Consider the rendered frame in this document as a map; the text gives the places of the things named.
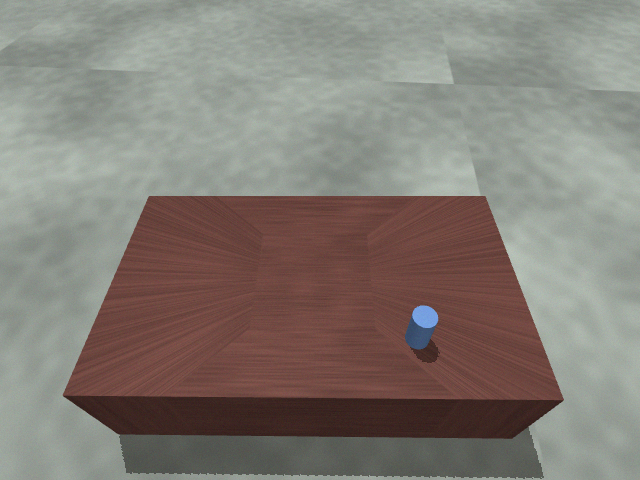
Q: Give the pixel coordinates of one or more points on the can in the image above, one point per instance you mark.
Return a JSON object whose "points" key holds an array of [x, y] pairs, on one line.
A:
{"points": [[421, 327]]}

